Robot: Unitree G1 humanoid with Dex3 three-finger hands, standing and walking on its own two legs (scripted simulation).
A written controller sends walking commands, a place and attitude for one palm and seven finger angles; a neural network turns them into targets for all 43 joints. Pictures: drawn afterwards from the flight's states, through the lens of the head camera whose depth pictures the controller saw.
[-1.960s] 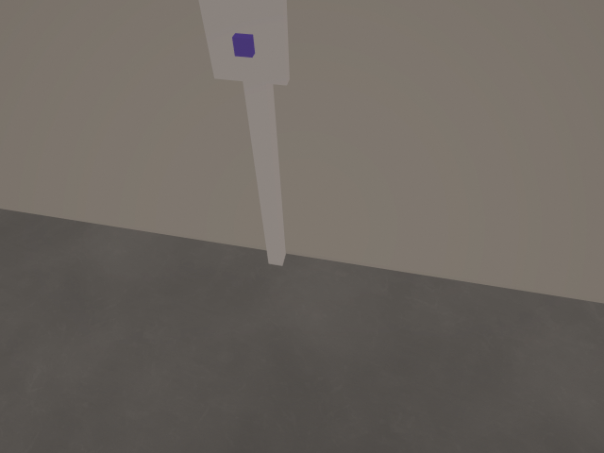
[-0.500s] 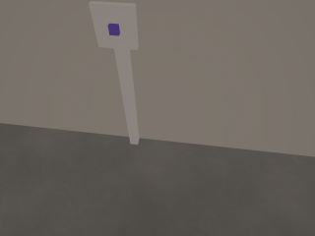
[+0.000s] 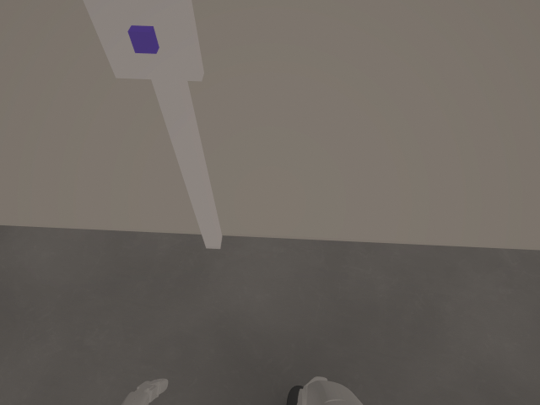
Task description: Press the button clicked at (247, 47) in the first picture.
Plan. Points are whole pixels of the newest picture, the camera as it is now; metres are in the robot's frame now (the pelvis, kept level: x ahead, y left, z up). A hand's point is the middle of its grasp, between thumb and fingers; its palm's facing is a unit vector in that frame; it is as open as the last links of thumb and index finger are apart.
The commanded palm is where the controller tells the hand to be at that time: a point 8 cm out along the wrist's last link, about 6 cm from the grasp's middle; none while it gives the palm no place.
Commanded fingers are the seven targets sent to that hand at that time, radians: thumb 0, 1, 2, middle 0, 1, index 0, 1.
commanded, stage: take the last steps up to it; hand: left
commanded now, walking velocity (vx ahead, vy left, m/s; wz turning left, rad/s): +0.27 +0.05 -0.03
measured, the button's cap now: (144, 38) +0.70 +0.23 +0.15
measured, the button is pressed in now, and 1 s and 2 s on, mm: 0 0 0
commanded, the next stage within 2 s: come to a stop and stand still in 0.28 s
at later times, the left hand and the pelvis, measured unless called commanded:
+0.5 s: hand out of the picture +0.10 +0.18 -0.16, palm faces +0.09 -0.98 -0.15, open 7.3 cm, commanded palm none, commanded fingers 0.00 0.90 0.90 -0.20 -0.30 -0.20 -0.30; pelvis +0.17 +0.02 +0.01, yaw -1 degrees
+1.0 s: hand (166, 352) +0.22 +0.18 -0.15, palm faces -0.04 -0.95 -0.30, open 7.4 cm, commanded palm none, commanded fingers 0.00 0.90 0.90 -0.20 -0.30 -0.20 -0.30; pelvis +0.14 -0.02 +0.01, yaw -2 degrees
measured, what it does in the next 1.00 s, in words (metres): walks ahead: right foot, then left foot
